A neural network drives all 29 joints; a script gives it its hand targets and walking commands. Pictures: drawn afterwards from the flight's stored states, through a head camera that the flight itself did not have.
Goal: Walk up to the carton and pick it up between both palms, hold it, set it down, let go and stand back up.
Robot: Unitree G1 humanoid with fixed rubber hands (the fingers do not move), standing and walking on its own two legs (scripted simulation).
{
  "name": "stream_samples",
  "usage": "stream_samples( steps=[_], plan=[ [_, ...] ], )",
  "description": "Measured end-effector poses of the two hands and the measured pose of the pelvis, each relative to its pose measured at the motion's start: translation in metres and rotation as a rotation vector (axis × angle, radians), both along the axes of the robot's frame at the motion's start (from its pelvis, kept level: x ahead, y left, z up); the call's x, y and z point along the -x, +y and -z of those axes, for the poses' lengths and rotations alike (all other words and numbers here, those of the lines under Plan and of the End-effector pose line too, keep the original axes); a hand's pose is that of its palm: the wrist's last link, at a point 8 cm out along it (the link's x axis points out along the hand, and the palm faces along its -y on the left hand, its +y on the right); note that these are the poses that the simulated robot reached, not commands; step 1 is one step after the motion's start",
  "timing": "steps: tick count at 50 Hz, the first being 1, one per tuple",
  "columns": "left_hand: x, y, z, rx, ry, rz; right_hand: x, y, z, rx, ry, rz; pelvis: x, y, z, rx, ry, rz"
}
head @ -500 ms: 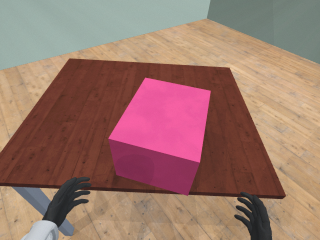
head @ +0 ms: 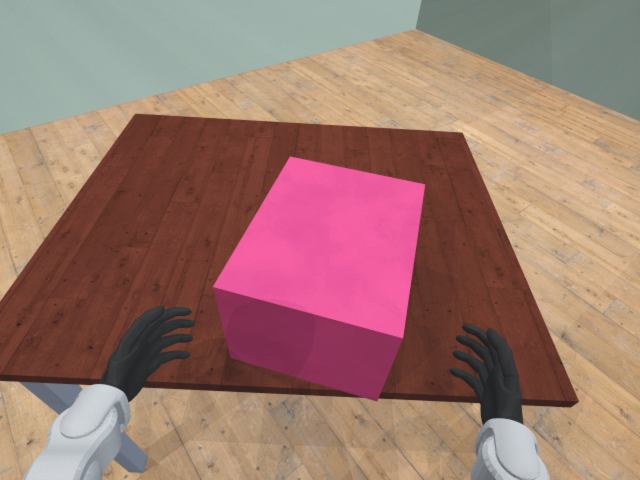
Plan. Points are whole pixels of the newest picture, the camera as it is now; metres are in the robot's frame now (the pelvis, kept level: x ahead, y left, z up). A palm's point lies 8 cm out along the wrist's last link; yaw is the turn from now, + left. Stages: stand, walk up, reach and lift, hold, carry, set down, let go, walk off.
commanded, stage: reach and lift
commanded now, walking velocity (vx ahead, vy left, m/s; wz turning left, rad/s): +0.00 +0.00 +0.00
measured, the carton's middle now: (330, 269) +0.43 +0.02 +0.01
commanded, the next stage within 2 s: none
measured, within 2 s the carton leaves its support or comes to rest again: neither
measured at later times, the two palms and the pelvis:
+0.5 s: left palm (162, 281) +0.32 +0.23 +0.10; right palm (482, 327) +0.28 -0.15 +0.10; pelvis -0.01 +0.00 +0.00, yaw +0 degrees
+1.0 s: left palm (191, 230) +0.39 +0.21 +0.11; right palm (482, 276) +0.34 -0.15 +0.12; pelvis -0.01 +0.00 +0.00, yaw +0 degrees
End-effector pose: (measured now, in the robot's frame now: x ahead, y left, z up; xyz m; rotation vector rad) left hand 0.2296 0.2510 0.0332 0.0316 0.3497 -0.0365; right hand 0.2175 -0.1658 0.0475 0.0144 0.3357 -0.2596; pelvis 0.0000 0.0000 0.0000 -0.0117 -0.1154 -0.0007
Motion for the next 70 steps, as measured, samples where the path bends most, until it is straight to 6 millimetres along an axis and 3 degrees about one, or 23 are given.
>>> stream_samples(
  steps=[15,23,41,61,70],
  plan=[
    [-0.048,-0.016,-0.039,0.003,-0.038,0.061,-0.042,0.014,-0.04,-0.004,-0.092,-0.027,0.006,0.001,0.0,0.001,-0.007,0.0],
    [-0.079,-0.025,-0.062,0.008,-0.06,0.094,-0.062,0.019,-0.047,0.002,-0.077,-0.031,0.01,0.003,-0.001,0.003,-0.005,0.0],
    [-0.129,-0.037,-0.071,0.004,-0.031,0.12,-0.105,0.014,-0.061,0.007,-0.088,-0.018,0.01,0.004,-0.001,0.005,0.05,0.001],
    [-0.188,-0.056,-0.1,0.029,-0.055,0.114,-0.139,0.007,-0.083,0.029,-0.096,0.004,0.014,0.004,-0.002,0.005,0.103,0.002],
    [-0.2,-0.052,-0.093,0.03,-0.056,0.076,-0.144,0.0,-0.071,0.037,-0.073,0.031,0.014,0.004,-0.002,0.005,0.129,0.002]
  ],
)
